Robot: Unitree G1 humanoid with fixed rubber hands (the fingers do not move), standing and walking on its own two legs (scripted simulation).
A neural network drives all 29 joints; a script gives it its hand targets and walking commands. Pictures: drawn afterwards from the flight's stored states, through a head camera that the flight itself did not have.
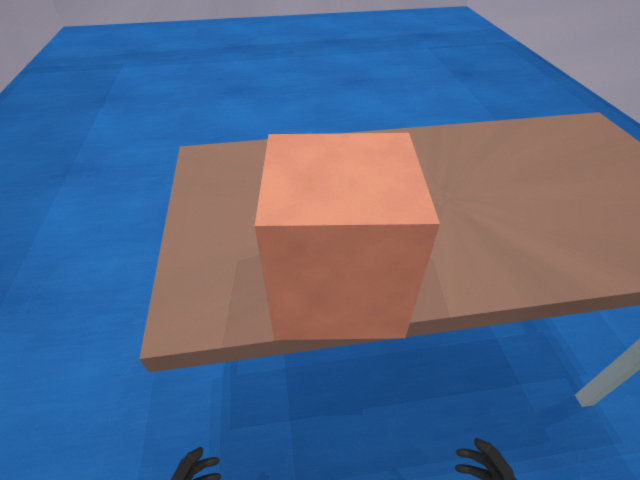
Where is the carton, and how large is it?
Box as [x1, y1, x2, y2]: [255, 133, 439, 339]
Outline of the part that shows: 408,133 268,134 255,220 255,230 274,339 392,338 405,336 439,225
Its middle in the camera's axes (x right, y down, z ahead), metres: +0.03 -0.01 +0.59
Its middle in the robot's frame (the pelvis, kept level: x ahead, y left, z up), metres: +0.47 -0.03 +0.05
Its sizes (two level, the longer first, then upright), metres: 0.210 0.200 0.250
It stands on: a table, 0.71 m high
